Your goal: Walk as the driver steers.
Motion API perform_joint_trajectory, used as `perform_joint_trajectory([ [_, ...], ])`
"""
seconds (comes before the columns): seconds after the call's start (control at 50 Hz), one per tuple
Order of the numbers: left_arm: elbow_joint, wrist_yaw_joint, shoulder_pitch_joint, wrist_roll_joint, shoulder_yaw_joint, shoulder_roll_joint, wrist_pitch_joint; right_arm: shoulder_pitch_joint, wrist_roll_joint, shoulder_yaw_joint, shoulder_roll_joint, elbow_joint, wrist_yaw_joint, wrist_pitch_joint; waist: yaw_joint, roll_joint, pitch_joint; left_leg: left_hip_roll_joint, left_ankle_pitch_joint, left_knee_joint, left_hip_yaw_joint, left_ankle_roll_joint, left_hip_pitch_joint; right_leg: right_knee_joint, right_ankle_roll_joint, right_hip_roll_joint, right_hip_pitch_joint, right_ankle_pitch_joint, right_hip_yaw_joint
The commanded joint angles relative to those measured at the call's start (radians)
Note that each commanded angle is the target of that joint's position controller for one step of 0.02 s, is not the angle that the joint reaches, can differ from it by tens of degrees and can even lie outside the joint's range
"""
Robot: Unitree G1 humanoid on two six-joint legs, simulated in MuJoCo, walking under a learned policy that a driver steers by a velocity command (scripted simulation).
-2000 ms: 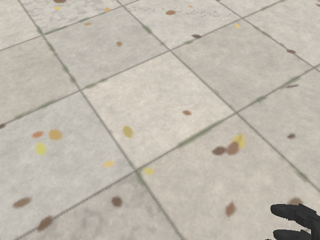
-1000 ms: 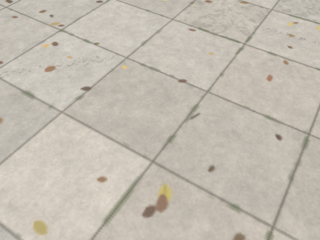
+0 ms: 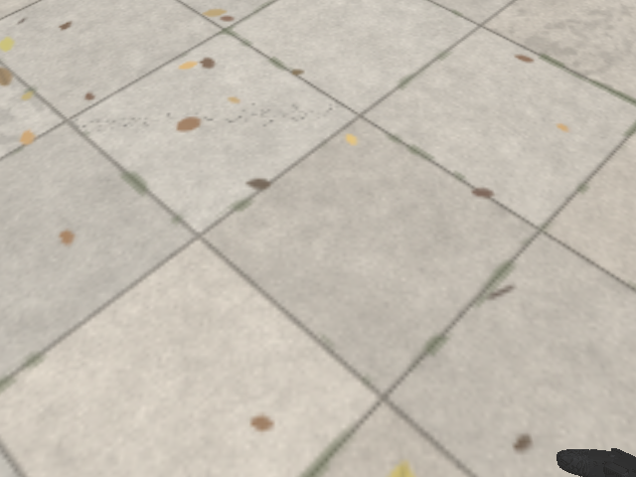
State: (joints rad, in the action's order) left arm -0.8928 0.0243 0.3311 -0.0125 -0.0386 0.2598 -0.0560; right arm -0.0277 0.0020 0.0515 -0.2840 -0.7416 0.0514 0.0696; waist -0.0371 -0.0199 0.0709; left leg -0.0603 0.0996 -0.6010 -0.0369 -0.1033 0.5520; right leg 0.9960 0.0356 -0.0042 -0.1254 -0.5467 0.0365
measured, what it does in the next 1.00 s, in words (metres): walks ahead: right foot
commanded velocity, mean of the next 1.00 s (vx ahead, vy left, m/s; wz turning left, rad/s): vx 0.10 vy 0.00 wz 0.21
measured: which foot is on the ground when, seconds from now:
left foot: down 0.00-1.00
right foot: up 0.00-0.40, down 0.42-1.00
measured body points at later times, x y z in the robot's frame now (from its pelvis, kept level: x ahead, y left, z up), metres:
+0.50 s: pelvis +0.14 -0.03 +0.02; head +0.16 -0.04 +0.47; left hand +0.23 +0.25 -0.08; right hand +0.33 -0.26 -0.09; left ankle +0.14 +0.07 -0.71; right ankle +0.20 -0.16 -0.71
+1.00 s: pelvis +0.20 -0.01 +0.02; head +0.20 +0.00 +0.47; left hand +0.27 +0.27 -0.10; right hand +0.36 -0.23 -0.10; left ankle +0.14 +0.07 -0.71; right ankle +0.20 -0.16 -0.71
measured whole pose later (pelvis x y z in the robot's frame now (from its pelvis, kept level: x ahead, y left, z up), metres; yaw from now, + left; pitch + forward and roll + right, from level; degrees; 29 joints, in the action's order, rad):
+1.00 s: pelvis +0.20 -0.01 +0.02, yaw +11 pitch -1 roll +0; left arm -0.79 0.04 0.18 0.00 -0.03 0.25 0.01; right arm -0.17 0.00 0.02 -0.22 -0.85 -0.01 0.00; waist 0.00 0.01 0.02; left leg -0.05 0.36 -0.55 0.02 -0.05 0.17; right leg 0.54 0.05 0.03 -0.19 -0.34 -0.04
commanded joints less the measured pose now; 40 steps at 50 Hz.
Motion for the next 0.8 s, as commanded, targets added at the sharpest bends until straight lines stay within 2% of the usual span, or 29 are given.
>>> perform_joint_trajectory([
  [0.02, 0.129, -0.013, -0.011, 0.039, -0.023, 0.160, -0.046, -0.188, 0.003, 0.055, -0.176, 0.048, -0.022, -0.015, 0.113, -0.034, -0.373, 0.354, -0.303, 0.216, 0.561, -0.260, -0.743, 0.465, -0.007, 0.006, -0.563, 0.015, -0.153],
  [0.04, 0.129, 0.001, -0.044, 0.028, -0.027, 0.157, -0.038, -0.128, 0.013, 0.046, -0.146, 0.057, -0.025, -0.018, 0.072, 0.063, -0.239, 0.304, -0.269, 0.258, 0.466, -0.217, -0.547, 0.388, 0.000, 0.048, -0.551, 0.077, -0.130],
  [0.06, 0.136, 0.016, -0.047, 0.014, -0.035, 0.168, -0.021, -0.094, 0.008, 0.043, -0.135, 0.066, -0.030, -0.020, 0.041, 0.055, -0.185, 0.274, -0.260, 0.285, 0.416, -0.203, -0.400, 0.321, 0.004, 0.073, -0.494, 0.115, -0.130],
  [0.08, 0.145, 0.021, -0.034, 0.008, -0.039, 0.167, -0.003, -0.084, -0.006, 0.043, -0.135, 0.072, -0.031, -0.023, 0.016, 0.021, -0.160, 0.247, -0.249, 0.311, 0.388, -0.198, -0.289, 0.282, 0.006, 0.082, -0.423, 0.131, -0.132],
  [0.12, 0.154, 0.030, -0.004, -0.003, -0.034, 0.129, 0.016, -0.078, -0.014, 0.048, -0.145, 0.076, -0.032, -0.021, -0.009, -0.022, -0.158, 0.213, -0.333, 0.315, 0.333, -0.204, -0.181, 0.200, 0.022, 0.072, -0.370, 0.154, -0.114],
  [0.16, 0.173, 0.040, -0.023, -0.012, -0.032, 0.115, 0.024, -0.093, -0.009, 0.055, -0.163, 0.077, -0.042, -0.024, -0.007, -0.031, -0.185, 0.196, -0.392, 0.293, 0.314, -0.197, -0.182, 0.103, 0.042, 0.056, -0.388, 0.196, -0.110],
  [0.2, 0.182, 0.044, -0.043, -0.011, -0.030, 0.112, 0.031, -0.099, -0.001, 0.054, -0.162, 0.080, -0.056, -0.038, 0.004, -0.040, -0.221, 0.193, -0.319, 0.277, 0.312, -0.176, -0.215, 0.033, 0.057, 0.060, -0.407, 0.266, -0.117],
  [0.26, 0.208, 0.041, -0.119, -0.001, -0.025, 0.106, 0.038, -0.106, 0.002, 0.045, -0.147, 0.078, -0.071, -0.059, 0.037, -0.066, -0.210, 0.173, -0.086, 0.281, 0.323, -0.138, -0.218, -0.099, 0.062, 0.064, -0.396, 0.353, -0.123],
  [0.32, 0.228, 0.032, -0.171, 0.007, -0.022, 0.110, 0.032, -0.125, -0.007, 0.039, -0.141, 0.068, -0.074, -0.070, 0.065, -0.095, -0.181, 0.181, 0.034, 0.272, 0.355, -0.134, -0.229, -0.223, 0.057, 0.055, -0.349, 0.341, -0.119],
  [0.36, 0.233, 0.024, -0.175, 0.009, -0.024, 0.116, 0.021, -0.139, -0.011, 0.031, -0.130, 0.061, -0.069, -0.075, 0.069, -0.107, -0.176, 0.195, -0.018, 0.226, 0.381, -0.133, -0.258, -0.303, 0.043, 0.041, -0.300, 0.286, -0.107],
  [0.38, 0.231, 0.019, -0.160, 0.009, -0.023, 0.109, 0.013, -0.135, -0.008, 0.023, -0.117, 0.060, -0.068, -0.077, 0.054, -0.105, -0.178, 0.192, -0.068, 0.191, 0.385, -0.121, -0.268, -0.385, 0.028, 0.033, -0.250, 0.298, -0.096],
  [0.4, 0.223, 0.013, -0.132, 0.007, -0.022, 0.097, 0.005, -0.130, -0.003, 0.011, -0.095, 0.058, -0.067, -0.079, 0.025, -0.097, -0.178, 0.173, -0.100, 0.152, 0.377, -0.092, -0.261, -0.529, 0.008, 0.027, -0.163, 0.394, -0.085],
  [0.42, 0.225, 0.011, -0.122, -0.006, -0.026, 0.127, -0.002, -0.174, -0.005, 0.001, -0.070, 0.049, -0.067, -0.075, 0.029, -0.064, -0.180, 0.136, -0.061, 0.117, 0.365, -0.038, -0.234, -0.607, -0.022, 0.086, -0.068, 0.537, -0.139],
  [0.44, 0.240, 0.016, -0.116, -0.021, -0.040, 0.208, -0.001, -0.234, -0.026, -0.007, -0.045, 0.054, -0.065, -0.066, 0.079, 0.107, -0.217, 0.050, 0.128, -0.009, 0.273, 0.021, -0.182, -0.593, -0.097, 0.251, 0.025, 0.785, -0.286],
  [0.46, 0.214, 0.013, -0.137, -0.033, -0.030, 0.162, 0.008, -0.263, -0.018, -0.007, -0.036, 0.054, -0.061, -0.059, 0.117, 0.264, -0.225, -0.010, 0.339, -0.022, 0.161, 0.066, -0.135, -0.606, -0.216, 0.311, 0.010, 0.708, -0.378],
  [0.48, 0.216, 0.005, -0.138, -0.019, -0.015, 0.094, 0.010, -0.221, -0.024, -0.005, -0.071, 0.052, -0.059, -0.056, 0.080, 0.232, -0.219, 0.022, 0.328, -0.007, 0.137, 0.091, -0.172, -0.645, -0.227, 0.290, -0.026, 0.467, -0.394],
  [0.5, 0.207, 0.002, -0.117, -0.005, -0.021, 0.106, 0.014, -0.170, -0.015, 0.003, -0.079, 0.054, -0.055, -0.057, 0.048, 0.216, -0.196, 0.001, 0.308, -0.013, 0.096, 0.094, -0.167, -0.664, -0.188, 0.234, -0.030, 0.208, -0.363],
  [0.52, 0.201, 0.001, -0.092, 0.006, -0.035, 0.158, 0.020, -0.140, -0.009, 0.006, -0.077, 0.050, -0.052, -0.062, 0.025, 0.220, -0.138, -0.013, 0.321, -0.043, 0.057, 0.097, -0.149, -0.699, -0.177, 0.219, -0.066, 0.015, -0.372],
  [0.54, 0.197, 0.003, -0.080, 0.012, -0.043, 0.188, 0.023, -0.125, -0.007, 0.010, -0.085, 0.058, -0.048, -0.061, 0.019, 0.234, -0.073, -0.001, 0.318, -0.064, 0.043, 0.093, -0.126, -0.737, -0.188, 0.245, -0.108, -0.096, -0.409],
  [0.56, 0.204, 0.008, -0.106, 0.005, -0.037, 0.176, 0.023, -0.122, -0.003, 0.007, -0.064, 0.055, -0.045, -0.055, 0.035, 0.227, -0.018, 0.016, 0.297, -0.038, 0.051, 0.082, -0.152, -0.742, -0.187, 0.245, -0.163, -0.034, -0.402],
  [0.58, 0.213, 0.009, -0.145, 0.003, -0.027, 0.145, 0.024, -0.144, -0.002, 0.001, -0.036, 0.044, -0.045, -0.048, 0.062, 0.215, -0.008, 0.018, 0.267, 0.061, 0.045, 0.069, -0.222, -0.712, -0.164, 0.210, -0.193, 0.100, -0.339],
  [0.6, 0.218, 0.008, -0.164, 0.004, -0.017, 0.114, 0.022, -0.166, -0.011, -0.003, -0.021, 0.031, -0.047, -0.042, 0.079, 0.207, -0.038, 0.027, 0.182, 0.143, 0.059, 0.062, -0.314, -0.655, -0.135, 0.172, -0.200, 0.285, -0.271],
  [0.62, 0.217, 0.007, -0.157, 0.005, -0.011, 0.090, 0.015, -0.181, -0.025, 0.001, -0.040, 0.025, -0.049, -0.040, 0.077, 0.168, -0.093, 0.057, 0.049, 0.159, 0.099, 0.056, -0.392, -0.576, -0.098, 0.136, -0.188, 0.456, -0.207],
  [0.64, 0.221, 0.007, -0.120, 0.002, -0.010, 0.083, 0.006, -0.181, -0.024, 0.012, -0.090, 0.021, -0.051, -0.043, 0.036, 0.068, -0.137, 0.092, -0.076, 0.135, 0.147, 0.035, -0.407, -0.485, -0.057, 0.060, -0.164, 0.516, -0.110],
  [0.66, 0.223, 0.008, -0.101, -0.005, -0.004, 0.065, 0.000, -0.183, -0.012, 0.009, -0.079, 0.012, -0.050, -0.047, 0.019, -0.032, -0.165, 0.109, -0.087, 0.128, 0.170, 0.003, -0.376, -0.460, -0.023, 0.026, -0.115, 0.478, -0.065],
  [0.68, 0.218, 0.007, -0.108, -0.004, -0.004, 0.074, -0.001, -0.163, -0.008, -0.002, -0.044, 0.020, -0.049, -0.049, 0.026, -0.036, -0.152, 0.118, -0.120, 0.130, 0.181, -0.010, -0.366, -0.448, -0.010, 0.029, -0.104, 0.483, -0.070],
  [0.7, 0.213, 0.006, -0.114, 0.001, -0.008, 0.085, 0.000, -0.159, -0.009, -0.004, -0.043, 0.017, -0.050, -0.050, 0.028, -0.031, -0.140, 0.115, -0.167, 0.117, 0.176, -0.005, -0.372, -0.437, -0.011, 0.031, -0.108, 0.508, -0.072],
  [0.74, 0.213, 0.007, -0.116, 0.006, -0.010, 0.094, 0.007, -0.174, -0.006, 0.002, -0.068, 0.008, -0.052, -0.048, 0.037, -0.020, -0.150, 0.112, -0.321, 0.082, 0.165, 0.007, -0.399, -0.416, -0.022, 0.041, -0.106, 0.606, -0.081],
  [0.8, 0.199, 0.004, -0.104, 0.012, -0.007, 0.083, 0.020, -0.188, -0.002, 0.001, -0.065, -0.014, -0.057, -0.051, 0.035, -0.026, -0.172, 0.120, -0.482, 0.062, 0.164, 0.014, -0.434, -0.412, -0.020, 0.049, -0.083, 0.631, -0.087],
])
Keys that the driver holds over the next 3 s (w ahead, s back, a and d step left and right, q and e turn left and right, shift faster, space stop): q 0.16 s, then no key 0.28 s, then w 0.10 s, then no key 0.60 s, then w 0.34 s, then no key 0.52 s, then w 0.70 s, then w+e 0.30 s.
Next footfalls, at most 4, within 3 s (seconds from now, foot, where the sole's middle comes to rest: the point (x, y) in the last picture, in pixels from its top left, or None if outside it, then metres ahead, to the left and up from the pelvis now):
0.42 right None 0.24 -0.15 -0.75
1.48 right None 0.34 -0.15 -0.75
1.88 left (305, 455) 0.46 0.08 -0.75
2.54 left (283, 357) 0.66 0.14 -0.75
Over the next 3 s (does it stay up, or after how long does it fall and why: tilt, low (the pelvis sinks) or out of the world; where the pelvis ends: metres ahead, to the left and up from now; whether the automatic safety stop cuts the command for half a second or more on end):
stays up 0.73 0.06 0.03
